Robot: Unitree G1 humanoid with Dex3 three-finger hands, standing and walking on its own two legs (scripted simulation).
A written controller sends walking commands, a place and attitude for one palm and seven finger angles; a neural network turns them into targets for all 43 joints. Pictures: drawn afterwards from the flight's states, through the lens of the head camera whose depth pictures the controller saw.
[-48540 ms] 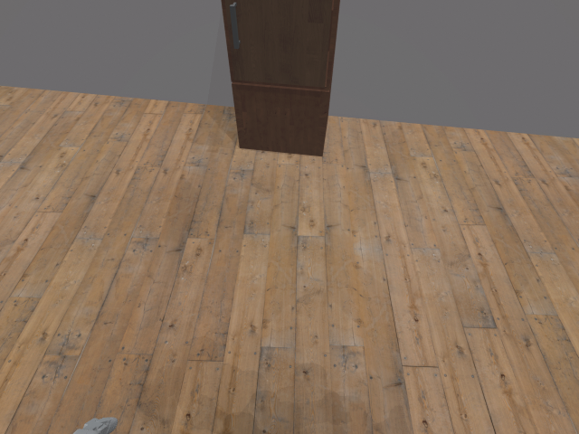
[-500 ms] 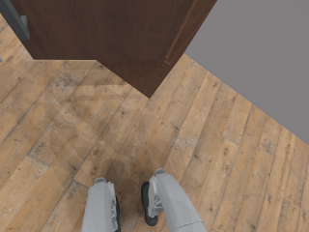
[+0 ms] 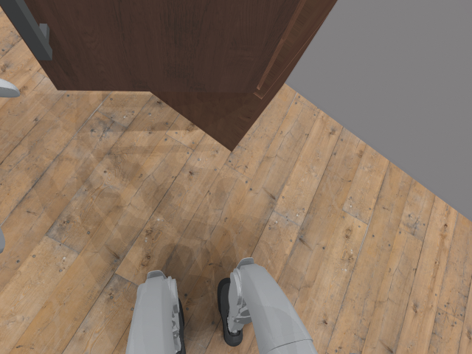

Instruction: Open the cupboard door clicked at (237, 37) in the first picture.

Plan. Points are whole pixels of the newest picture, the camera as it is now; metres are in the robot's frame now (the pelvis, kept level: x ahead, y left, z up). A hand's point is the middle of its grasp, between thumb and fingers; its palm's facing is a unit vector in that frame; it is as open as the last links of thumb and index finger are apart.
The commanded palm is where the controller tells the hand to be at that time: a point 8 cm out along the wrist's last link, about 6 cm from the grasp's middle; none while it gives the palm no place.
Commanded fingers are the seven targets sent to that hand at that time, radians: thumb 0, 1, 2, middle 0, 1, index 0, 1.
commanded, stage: slide the fingers in behind the handle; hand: left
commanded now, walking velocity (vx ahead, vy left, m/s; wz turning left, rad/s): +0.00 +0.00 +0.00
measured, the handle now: out of the picture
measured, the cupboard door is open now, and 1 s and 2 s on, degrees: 41 41 41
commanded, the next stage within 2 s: close the thumb around the handle in 1.50 s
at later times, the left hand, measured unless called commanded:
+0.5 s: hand (3, 39) +0.55 +0.27 +0.04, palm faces +0.05 -1.00 -0.01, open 13.9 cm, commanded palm +0.55 +0.27 +0.05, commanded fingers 0.00 -0.50 0.30 -0.30 -1.20 -0.30 -1.20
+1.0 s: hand (29, 42) +0.55 +0.24 +0.03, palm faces +0.05 -1.00 +0.00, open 13.9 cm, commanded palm +0.54 +0.25 +0.05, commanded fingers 0.00 -0.50 0.30 -0.30 -1.20 -0.30 -1.20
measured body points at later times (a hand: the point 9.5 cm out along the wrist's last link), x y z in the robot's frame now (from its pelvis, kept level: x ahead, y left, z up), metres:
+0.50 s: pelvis +0.00 +0.00 +0.00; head +0.21 +0.05 +0.39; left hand +0.54 +0.32 +0.04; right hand +0.00 -0.27 -0.09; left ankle +0.02 +0.07 -0.59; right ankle +0.05 -0.12 -0.59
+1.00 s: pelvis +0.01 +0.00 +0.01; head +0.21 +0.05 +0.40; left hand +0.55 +0.30 +0.04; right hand +0.01 -0.26 -0.09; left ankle +0.02 +0.07 -0.59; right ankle +0.05 -0.12 -0.59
